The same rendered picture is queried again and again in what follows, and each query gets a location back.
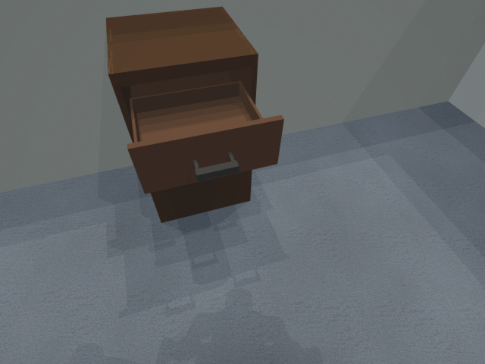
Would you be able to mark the cabinet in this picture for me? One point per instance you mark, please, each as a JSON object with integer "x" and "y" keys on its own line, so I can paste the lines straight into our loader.
{"x": 170, "y": 51}

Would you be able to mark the drawer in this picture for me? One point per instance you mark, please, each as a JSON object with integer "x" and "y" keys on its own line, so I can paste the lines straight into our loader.
{"x": 170, "y": 130}

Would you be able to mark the handle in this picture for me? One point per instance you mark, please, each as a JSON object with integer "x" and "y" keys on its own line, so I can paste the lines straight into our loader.
{"x": 216, "y": 170}

